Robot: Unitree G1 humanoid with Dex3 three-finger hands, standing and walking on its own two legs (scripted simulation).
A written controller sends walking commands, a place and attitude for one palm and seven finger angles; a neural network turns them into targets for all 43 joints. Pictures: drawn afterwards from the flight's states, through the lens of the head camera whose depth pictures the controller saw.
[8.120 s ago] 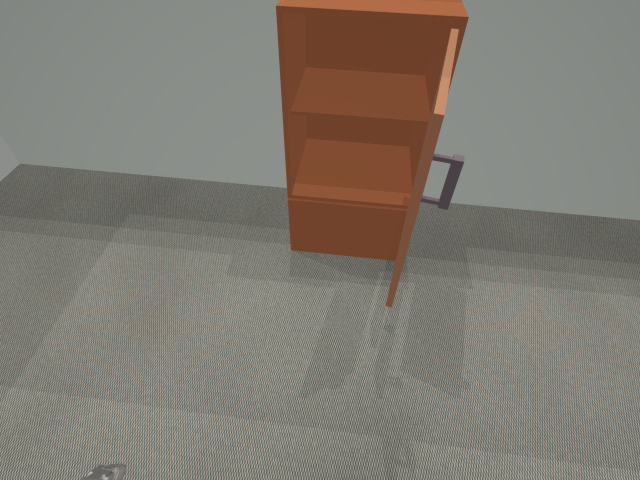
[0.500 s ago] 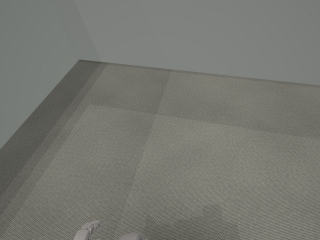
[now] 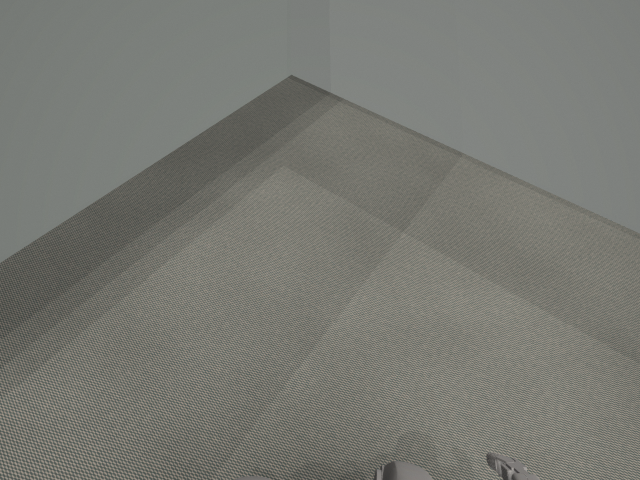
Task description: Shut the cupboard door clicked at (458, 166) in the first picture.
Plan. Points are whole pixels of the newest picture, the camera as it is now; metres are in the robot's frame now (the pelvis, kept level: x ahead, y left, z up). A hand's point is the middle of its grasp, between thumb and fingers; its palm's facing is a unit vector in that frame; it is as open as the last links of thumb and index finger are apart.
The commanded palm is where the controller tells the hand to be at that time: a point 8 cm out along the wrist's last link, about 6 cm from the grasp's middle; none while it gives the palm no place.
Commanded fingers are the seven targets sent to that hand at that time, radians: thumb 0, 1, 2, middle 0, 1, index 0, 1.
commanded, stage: walk to a spot facing it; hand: left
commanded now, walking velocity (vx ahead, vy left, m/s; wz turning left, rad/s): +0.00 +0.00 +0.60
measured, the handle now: out of the picture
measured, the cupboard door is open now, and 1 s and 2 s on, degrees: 80 80 80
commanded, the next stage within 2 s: none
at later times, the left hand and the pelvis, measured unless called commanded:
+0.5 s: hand out of the picture +0.01 +0.15 -0.14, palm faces +0.32 -0.91 -0.28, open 7.4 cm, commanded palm none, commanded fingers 0.00 0.90 0.90 -0.20 -0.30 -0.20 -0.30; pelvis -0.01 -0.06 +0.01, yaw +19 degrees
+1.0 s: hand out of the picture -0.09 +0.20 -0.15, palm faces +0.60 -0.75 -0.29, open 7.4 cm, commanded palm none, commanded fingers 0.00 0.90 0.90 -0.20 -0.30 -0.20 -0.30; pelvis -0.04 -0.04 +0.00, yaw +36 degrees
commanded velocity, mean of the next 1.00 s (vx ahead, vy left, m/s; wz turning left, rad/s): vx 0.00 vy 0.00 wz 0.60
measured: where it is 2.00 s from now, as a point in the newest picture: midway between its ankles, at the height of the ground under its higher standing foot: outside the picture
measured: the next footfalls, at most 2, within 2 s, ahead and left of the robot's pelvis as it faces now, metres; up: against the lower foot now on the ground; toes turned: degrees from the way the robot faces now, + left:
right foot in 0.24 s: +0.06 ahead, -0.14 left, +0.00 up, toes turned +6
left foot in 0.68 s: -0.05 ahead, +0.09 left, +0.00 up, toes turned +32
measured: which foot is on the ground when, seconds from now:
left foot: down 0.00-0.24, up 0.26-0.66, down 0.68-1.00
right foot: up 0.00-0.22, down 0.24-0.68, up 0.70-1.00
